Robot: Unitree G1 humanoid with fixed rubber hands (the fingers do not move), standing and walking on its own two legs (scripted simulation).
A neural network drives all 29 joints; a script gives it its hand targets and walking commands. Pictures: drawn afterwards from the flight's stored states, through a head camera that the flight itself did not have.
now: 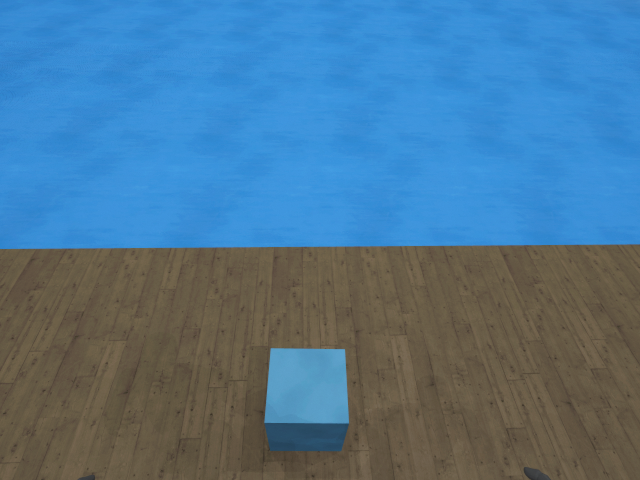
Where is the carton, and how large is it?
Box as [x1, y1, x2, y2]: [264, 348, 348, 450]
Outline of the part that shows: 271,348 264,421 270,450 340,450 348,425 344,349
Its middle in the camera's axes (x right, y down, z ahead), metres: -0.03 +0.46 +1.11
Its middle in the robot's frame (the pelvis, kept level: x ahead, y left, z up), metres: +0.47 +0.00 -0.66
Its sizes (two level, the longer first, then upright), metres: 0.210 0.200 0.250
